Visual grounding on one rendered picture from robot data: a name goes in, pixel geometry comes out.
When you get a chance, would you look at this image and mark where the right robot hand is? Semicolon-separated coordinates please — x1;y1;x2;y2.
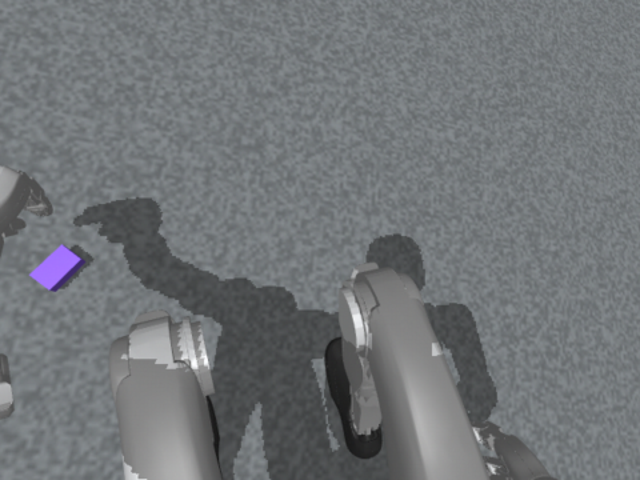
470;421;551;480

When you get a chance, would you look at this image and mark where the left robot hand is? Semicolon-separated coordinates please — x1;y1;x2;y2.
0;166;53;237

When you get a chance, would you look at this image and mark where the small box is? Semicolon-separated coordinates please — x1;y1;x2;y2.
30;245;86;292

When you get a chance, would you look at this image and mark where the left robot foot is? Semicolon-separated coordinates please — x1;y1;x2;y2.
206;395;223;480

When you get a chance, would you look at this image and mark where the right robot foot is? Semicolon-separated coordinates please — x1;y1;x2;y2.
325;337;382;459

